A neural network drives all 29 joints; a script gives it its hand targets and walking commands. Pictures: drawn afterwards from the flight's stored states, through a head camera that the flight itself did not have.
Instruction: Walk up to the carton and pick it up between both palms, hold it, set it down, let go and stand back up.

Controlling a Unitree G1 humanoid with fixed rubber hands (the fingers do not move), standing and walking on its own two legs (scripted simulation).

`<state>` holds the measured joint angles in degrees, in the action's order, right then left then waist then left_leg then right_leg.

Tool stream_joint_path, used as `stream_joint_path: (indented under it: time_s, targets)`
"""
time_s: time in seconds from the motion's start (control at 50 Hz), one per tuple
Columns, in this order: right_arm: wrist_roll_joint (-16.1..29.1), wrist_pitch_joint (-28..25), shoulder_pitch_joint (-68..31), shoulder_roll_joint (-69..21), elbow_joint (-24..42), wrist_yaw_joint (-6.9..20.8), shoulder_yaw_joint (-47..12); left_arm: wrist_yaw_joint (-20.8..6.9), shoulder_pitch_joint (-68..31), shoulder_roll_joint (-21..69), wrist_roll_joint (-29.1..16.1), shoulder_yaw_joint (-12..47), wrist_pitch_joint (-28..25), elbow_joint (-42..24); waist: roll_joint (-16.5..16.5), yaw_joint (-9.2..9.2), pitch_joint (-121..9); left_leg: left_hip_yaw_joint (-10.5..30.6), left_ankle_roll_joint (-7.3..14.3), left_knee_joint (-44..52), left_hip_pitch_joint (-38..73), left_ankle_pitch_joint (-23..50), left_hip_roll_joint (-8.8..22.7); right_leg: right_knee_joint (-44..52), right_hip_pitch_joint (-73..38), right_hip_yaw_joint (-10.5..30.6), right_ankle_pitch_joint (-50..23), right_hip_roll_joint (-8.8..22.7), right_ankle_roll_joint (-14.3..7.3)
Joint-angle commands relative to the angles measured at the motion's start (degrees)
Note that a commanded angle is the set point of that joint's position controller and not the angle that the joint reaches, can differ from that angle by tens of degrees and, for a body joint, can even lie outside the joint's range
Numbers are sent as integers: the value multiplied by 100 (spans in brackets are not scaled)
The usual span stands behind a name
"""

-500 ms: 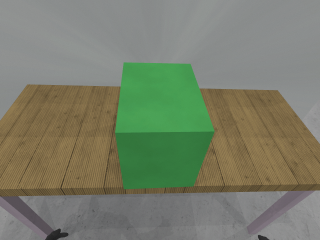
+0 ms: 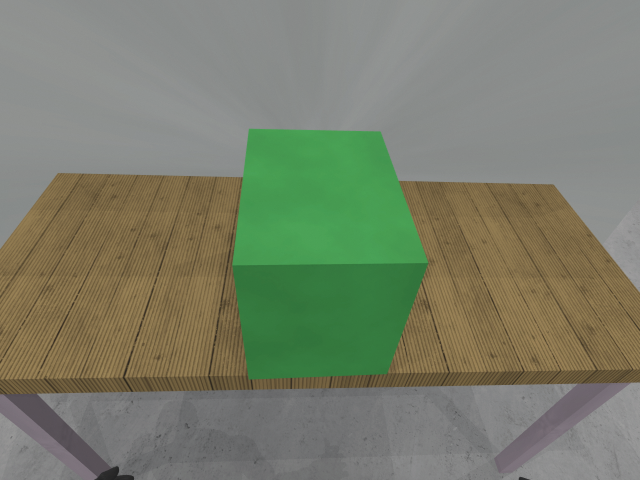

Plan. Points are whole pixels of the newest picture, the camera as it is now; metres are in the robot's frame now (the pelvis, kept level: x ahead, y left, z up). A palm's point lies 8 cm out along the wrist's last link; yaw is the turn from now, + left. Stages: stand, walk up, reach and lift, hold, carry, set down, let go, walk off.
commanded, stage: stand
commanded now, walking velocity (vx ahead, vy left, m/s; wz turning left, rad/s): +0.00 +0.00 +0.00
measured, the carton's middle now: (317, 250) +0.48 +0.01 +0.04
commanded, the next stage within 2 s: none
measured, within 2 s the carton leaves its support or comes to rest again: neither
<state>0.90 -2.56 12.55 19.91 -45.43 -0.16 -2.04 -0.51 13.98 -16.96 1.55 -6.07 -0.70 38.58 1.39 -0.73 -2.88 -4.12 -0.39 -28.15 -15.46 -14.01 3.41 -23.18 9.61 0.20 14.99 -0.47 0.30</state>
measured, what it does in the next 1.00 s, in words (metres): stands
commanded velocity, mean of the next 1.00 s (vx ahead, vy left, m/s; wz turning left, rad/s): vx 0.00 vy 0.00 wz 0.00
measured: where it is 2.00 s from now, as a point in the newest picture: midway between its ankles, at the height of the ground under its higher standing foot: outside the picture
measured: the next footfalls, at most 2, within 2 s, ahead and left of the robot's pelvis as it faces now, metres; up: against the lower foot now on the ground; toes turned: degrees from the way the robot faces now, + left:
none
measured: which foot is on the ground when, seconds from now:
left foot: down 0.00-1.00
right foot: down 0.00-1.00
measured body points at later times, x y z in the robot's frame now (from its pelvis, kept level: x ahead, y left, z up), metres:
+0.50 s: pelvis -0.01 +0.00 +0.00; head -0.02 +0.02 +0.45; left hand +0.12 +0.29 -0.11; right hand +0.11 -0.29 -0.09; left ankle +0.01 +0.12 -0.74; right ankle -0.03 -0.13 -0.74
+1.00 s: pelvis -0.02 +0.00 +0.00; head -0.04 +0.02 +0.45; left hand +0.10 +0.29 -0.11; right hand +0.09 -0.29 -0.09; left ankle +0.01 +0.12 -0.74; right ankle -0.03 -0.13 -0.74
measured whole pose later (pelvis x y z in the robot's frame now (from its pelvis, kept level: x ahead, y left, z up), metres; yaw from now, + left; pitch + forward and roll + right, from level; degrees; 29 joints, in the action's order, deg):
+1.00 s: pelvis -0.02 +0.00 +0.00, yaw +0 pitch +0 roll -2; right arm 0.9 -2.5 11.2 20.6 -50.6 -0.2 -2.0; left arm -0.5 14.0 -17.1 1.5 -6.1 -0.8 44.0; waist 0.7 -0.7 -3.1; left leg -4.1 -0.1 -28.2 -15.5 -12.4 3.4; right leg -23.2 9.6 0.2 13.4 -0.5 0.4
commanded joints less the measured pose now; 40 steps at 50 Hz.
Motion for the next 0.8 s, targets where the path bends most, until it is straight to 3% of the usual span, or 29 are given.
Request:
stream_joint_path:
  time_s: [0.0,0.02,0.04,0.06,0.08,0.14,0.16,0.2,0.22,0.28,0.3,0.32,0.34,0.36,0.38,0.42,0.44,0.46,0.48,0.5,0.52,0.56,0.58,0.62,0.66,0.68,0.72,0.74,0.78]
  targets:
    - [-304,-115,-133,1145,114,-61,488,13,-99,-1243,6,-17,-205,166,-688,2,-342,635,260,347,723,1720,407,59,-252,398,-1446,645,-207]
    - [-307,-121,-270,1192,78,-51,483,-7,-82,-1316,-10,-14,-197,149,-930,91,-308,640,299,271,798,1676,484,49,-183,385,-1424,618,-203]
    - [-293,-103,-273,1272,134,-50,501,-12,-124,-1343,-6,-19,-180,179,-635,20,-233,602,245,327,697,1692,425,40,-187,283,-1331,552,-146]
    - [-303,-116,-250,1195,112,-60,508,5,-104,-1243,-23,-32,-154,168,-753,95,-196,652,307,389,601,1613,484,-48,-117,307,-1337,589,-174]
    - [-279,-123,-262,1241,100,-54,481,6,-51,-1299,2,-41,-188,238,-610,56,-260,577,248,354,708,1756,416,-12,-156,337,-1300,582,-162]
    - [-301,-132,-188,1260,30,-63,520,11,-96,-1223,-19,41,-196,257,-895,51,-253,671,249,372,653,1721,469,32,-195,361,-1311,665,-166]
    - [-264,-106,-217,1253,53,-58,489,3,-86,-1353,-25,-26,-187,247,-660,109,-157,618,244,350,710,1752,472,48,-142,356,-1276,636,-206]
    - [-265,-114,-279,1165,56,-84,451,21,-200,-1295,-1,9,-142,273,-668,-33,-94,625,264,301,654,1587,484,144,-158,376,-1558,688,-200]
    - [-278,-127,-197,1185,-49,-59,482,22,-149,-1392,-2,-26,-190,285,-582,27,-177,554,280,294,725,1630,462,17,-109,351,-1481,644,-215]
    - [-311,-124,-343,1328,-51,-63,528,2,-167,-1292,-21,-45,-186,255,-913,58,-283,524,211,333,772,1676,431,52,-212,350,-1477,656,-200]
    - [-273,-108,-209,1236,-33,-60,504,12,-9,-1456,-28,-40,-181,384,-688,14,-183,626,238,374,707,1718,494,61,-206,405,-1543,693,-241]
    - [-240,-104,-123,1164,-107,-81,483,28,-85,-1313,-20,15,-175,387,-795,-48,-152,555,181,412,631,1735,409,92,-280,374,-1562,682,-218]
    - [-201,-100,-162,1275,-94,-70,479,25,-82,-1329,-53,-9,-180,345,-586,21,-332,663,258,356,692,1887,475,5,-262,352,-1498,680,-260]
    - [-292,-120,-279,1243,-101,-89,474,35,-121,-1206,-65,46,-188,362,-917,90,-71,599,260,439,637,1794,422,43,-173,365,-1337,628,-228]
    - [-283,-122,-290,1286,-103,-69,466,19,-159,-1335,-39,3,-179,406,-830,43,-293,618,236,430,779,1734,499,46,-133,377,-1285,651,-272]
    - [-275,-116,-232,1318,-172,-67,464,6,-65,-1306,-47,-16,-164,418,-814,146,-198,669,285,495,600,1716,485,1,-159,358,-1164,605,-213]
    - [-270,-136,-309,1252,-79,-59,502,16,-221,-1300,-8,0,-169,414,-680,15,-104,727,298,466,652,1620,512,-33,-14,305,-1045,601,-241]
    - [-242,-106,-179,1278,-207,-71,473,24,7,-1246,-44,34,-179,463,-551,61,-91,714,289,522,656,1513,543,85,-86,388,-1039,641,-240]
    - [-264,-122,-297,1286,-177,-55,451,9,-21,-1223,-39,31,-171,484,-815,151,-84,654,222,517,620,1335,435,144,-153,417,-1079,651,-229]
    - [-281,-108,-515,1334,-166,-57,490,11,-89,-1201,-82,49,-133,554,-821,100,-32,666,249,544,491,1418,446,215,-243,369,-1238,662,-178]
    - [-267,-132,-496,1189,-79,-72,454,23,-77,-1274,-73,3,-157,506,-637,82,-87,674,215,508,595,1432,406,149,-254,382,-1288,681,-214]
    - [-262,-157,-385,1182,-217,-56,456,14,-205,-1267,-19,-5,-188,488,-744,80,-376,587,252,425,780,1515,426,138,-252,372,-1405,677,-247]
    - [-301,-143,-360,1236,-201,-32,472,23,-301,-1366,-22,-30,-132,526,-712,-59,-303,570,219,343,798,1546,402,166,-182,341,-1526,642,-212]
    - [-276,-111,-363,1244,-267,-26,486,1,-292,-1389,-6,-46,-171,488,-596,31,-128,555,228,388,583,1572,396,196,-287,358,-1550,675,-185]
    - [-281,-84,-196,1271,-303,-55,509,34,-129,-1379,-17,-15,-175,595,-507,-55,-164,605,267,440,662,1570,462,183,-345,395,-1642,765,-221]
    - [-301,-53,-370,1240,-273,-55,465,10,-146,-1338,-49,-4,-201,522,-543,75,-42,549,244,420,704,1535,390,224,-182,386,-1429,663,-193]
    - [-239,-74,-247,1203,-288,-30,456,10,-147,-1345,-52,-4,-214,576,-636,30,-68,624,275,491,576,1336,438,199,-279,405,-1314,701,-255]
    - [-231,-73,-315,1127,-260,-26,417,16,-144,-1365,-44,7,-174,628,-872,66,7,643,283,516,530,1192,452,254,-143,427,-1144,714,-253]
    - [-223,-108,-473,1155,-308,-33,392,1,-209,-1371,-28,-7,-160,588,-616,21,76,643,253,577,648,1018,475,347,-15,425,-1066,679,-216]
